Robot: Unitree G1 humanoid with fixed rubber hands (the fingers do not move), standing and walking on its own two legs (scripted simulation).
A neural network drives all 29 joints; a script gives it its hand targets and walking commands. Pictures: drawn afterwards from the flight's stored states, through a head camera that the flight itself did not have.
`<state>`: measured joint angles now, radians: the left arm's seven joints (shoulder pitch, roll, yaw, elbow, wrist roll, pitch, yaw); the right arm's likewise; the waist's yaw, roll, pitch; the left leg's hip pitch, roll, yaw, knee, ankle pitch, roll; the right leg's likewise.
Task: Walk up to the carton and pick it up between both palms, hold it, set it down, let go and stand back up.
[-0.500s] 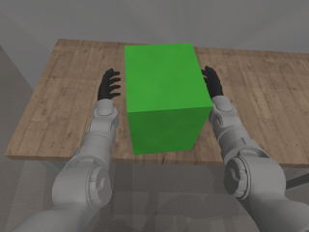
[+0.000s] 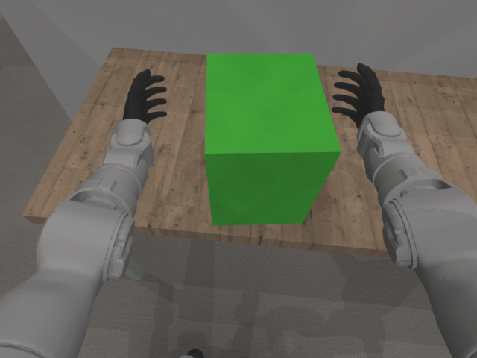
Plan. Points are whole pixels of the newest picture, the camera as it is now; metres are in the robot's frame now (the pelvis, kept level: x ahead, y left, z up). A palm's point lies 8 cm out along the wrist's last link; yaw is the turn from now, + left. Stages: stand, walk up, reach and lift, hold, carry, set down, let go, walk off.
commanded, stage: set down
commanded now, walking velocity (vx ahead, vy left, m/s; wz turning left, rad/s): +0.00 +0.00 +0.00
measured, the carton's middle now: (258, 146) +0.48 +0.01 +0.03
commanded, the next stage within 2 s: none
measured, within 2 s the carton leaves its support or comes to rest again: neither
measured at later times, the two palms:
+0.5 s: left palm (121, 75) +0.46 +0.22 +0.19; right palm (391, 74) +0.49 -0.17 +0.20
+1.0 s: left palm (118, 123) +0.41 +0.22 +0.14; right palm (384, 118) +0.45 -0.17 +0.16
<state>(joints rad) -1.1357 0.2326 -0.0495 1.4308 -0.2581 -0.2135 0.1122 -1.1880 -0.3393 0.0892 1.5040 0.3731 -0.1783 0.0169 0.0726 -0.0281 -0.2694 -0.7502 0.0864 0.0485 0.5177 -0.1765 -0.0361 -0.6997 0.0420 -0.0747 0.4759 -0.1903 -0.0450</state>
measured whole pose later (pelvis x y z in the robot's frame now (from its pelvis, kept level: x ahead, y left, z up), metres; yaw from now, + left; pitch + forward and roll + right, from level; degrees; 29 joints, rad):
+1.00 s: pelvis -0.01 +0.00 +0.02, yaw +0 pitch +11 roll -1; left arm -0.86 0.24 0.07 0.87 -0.15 0.18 0.11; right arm -0.99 -0.36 0.11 1.14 0.42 0.05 0.00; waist 0.07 -0.01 -0.12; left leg -0.42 0.07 0.07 0.36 -0.12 -0.03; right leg -0.38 0.04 -0.06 0.33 -0.14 -0.04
